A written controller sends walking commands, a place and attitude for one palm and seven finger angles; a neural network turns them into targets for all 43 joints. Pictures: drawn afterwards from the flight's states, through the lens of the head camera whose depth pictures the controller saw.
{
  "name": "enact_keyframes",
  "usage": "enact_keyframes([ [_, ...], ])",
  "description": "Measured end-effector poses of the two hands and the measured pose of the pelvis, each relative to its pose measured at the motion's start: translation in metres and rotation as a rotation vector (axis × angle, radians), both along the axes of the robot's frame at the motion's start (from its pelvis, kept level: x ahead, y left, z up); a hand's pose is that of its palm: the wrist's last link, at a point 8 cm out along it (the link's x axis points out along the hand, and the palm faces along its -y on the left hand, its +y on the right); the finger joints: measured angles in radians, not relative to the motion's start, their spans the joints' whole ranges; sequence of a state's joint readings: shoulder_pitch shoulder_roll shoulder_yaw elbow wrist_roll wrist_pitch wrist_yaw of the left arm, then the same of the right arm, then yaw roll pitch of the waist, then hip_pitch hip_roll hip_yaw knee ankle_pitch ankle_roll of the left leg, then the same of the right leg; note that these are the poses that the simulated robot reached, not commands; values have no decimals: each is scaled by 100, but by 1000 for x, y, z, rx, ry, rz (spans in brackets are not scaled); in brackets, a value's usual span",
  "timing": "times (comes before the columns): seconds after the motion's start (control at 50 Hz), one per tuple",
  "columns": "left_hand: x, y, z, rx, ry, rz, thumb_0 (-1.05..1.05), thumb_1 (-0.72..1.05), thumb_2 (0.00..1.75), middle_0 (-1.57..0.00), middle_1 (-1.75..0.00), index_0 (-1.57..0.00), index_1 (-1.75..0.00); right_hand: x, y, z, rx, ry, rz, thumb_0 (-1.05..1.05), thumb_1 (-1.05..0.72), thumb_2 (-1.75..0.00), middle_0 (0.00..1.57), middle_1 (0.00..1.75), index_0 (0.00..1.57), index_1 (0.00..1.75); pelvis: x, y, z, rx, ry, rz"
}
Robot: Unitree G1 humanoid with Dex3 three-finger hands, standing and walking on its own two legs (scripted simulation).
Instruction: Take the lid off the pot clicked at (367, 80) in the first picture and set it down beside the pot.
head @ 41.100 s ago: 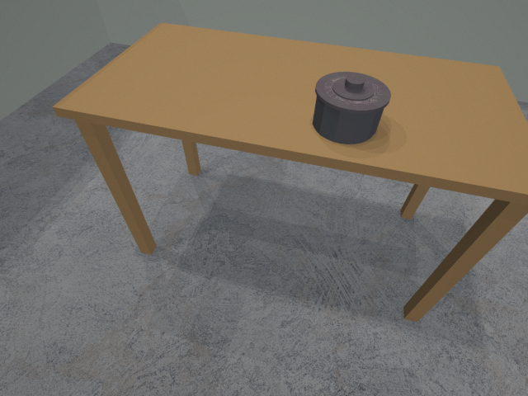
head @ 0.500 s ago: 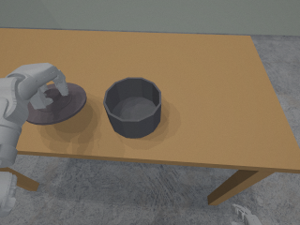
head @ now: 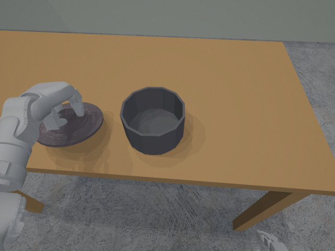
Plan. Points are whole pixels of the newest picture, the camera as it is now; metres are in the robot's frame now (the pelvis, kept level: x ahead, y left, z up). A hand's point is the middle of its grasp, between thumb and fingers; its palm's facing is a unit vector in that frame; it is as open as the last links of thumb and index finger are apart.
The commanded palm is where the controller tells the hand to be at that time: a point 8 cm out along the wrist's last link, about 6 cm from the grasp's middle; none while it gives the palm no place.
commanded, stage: lower the lid onto the table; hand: left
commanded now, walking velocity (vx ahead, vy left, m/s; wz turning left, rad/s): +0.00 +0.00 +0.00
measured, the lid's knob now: (66, 115) +0.43 +0.28 +0.06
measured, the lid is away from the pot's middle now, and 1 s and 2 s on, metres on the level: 0.23 0.24 0.24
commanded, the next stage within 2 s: open the fingers wide in 0.82 s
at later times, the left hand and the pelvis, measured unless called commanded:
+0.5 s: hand (60, 120) +0.40 +0.29 +0.07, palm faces -0.45 -0.10 -0.89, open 6.9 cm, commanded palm +0.41 +0.29 +0.13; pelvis +0.00 +0.00 +0.00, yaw -1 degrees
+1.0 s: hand (60, 123) +0.40 +0.29 +0.05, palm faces -0.46 -0.05 -0.89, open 6.9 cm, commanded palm +0.41 +0.29 +0.10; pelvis -0.01 +0.00 -0.01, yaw -2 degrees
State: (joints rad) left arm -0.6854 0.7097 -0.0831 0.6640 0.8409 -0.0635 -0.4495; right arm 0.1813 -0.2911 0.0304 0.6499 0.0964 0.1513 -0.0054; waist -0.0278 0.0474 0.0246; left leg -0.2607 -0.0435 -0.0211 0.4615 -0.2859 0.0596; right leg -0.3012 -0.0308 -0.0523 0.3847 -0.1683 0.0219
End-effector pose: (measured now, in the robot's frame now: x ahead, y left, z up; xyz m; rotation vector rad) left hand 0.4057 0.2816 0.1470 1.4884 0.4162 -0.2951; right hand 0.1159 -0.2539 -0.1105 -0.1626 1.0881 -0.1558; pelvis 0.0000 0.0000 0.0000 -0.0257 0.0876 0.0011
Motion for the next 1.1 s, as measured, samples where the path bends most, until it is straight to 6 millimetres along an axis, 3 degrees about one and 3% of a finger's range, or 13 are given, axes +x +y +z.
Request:
enact_keyframes([
  [0.34, 5, 3, -21, -11, 18, -13, 3, 13, 116, -84, -56, -91, -59, -28, -10, -4, -21, 66, -59, 0, -91, -90, 20, 30, 20, 30, 4, 1, -1, -1, 17, -12],
  [0.74, 3, 11, -31, -21, 34, -1, 6, 8, 112, -85, -59, -95, -61, -38, -11, -8, -28, 83, -75, 0, -91, -90, 20, 30, 20, 30, -4, 2, -6, -3, 43, -14],
  [1.1, -2, 12, -35, -8, -8, -62, 2, 9, 116, -84, -62, -92, -64, -85, -13, -17, -46, 184, -123, 0, -91, -90, 20, 30, 20, 30, -15, 3, -14, -3, 80, -33],
])
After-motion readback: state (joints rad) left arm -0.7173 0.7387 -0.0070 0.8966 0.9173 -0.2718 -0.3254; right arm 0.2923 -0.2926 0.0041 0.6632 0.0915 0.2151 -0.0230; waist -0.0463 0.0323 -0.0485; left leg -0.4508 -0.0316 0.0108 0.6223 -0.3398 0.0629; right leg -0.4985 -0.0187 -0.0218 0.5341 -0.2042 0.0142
